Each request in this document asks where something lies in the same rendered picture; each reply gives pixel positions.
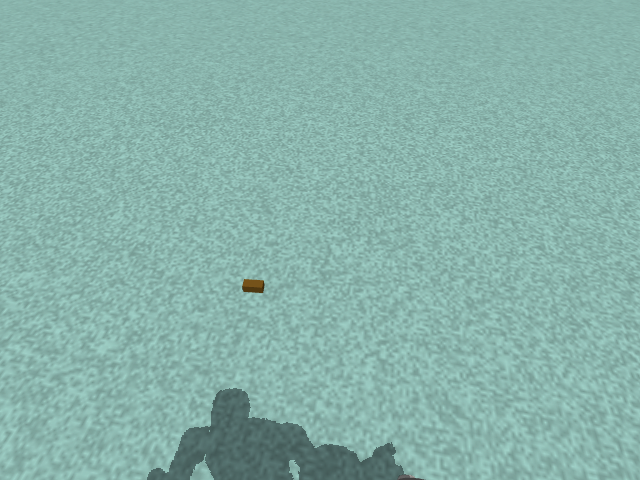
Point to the small box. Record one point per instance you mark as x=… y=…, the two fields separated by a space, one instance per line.
x=255 y=286

